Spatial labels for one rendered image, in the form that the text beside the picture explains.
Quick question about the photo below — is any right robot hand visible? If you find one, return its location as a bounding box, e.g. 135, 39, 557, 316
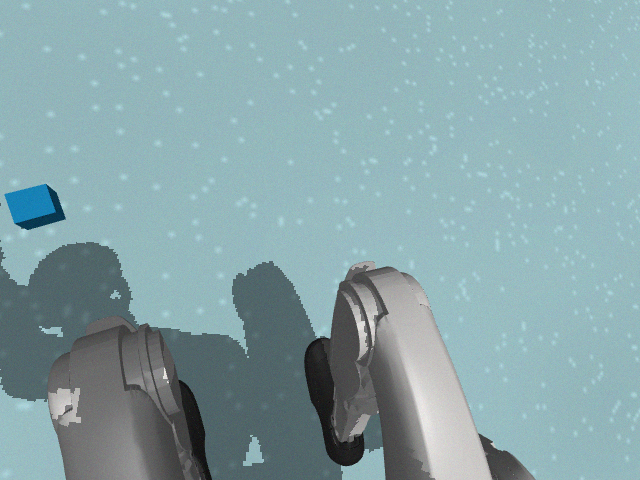
478, 433, 536, 480

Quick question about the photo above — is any right robot foot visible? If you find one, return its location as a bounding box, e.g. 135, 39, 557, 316
304, 338, 364, 466

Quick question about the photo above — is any left robot foot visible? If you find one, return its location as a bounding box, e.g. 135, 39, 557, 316
179, 380, 212, 480

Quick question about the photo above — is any small box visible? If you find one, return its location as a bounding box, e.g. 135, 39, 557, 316
4, 184, 66, 230

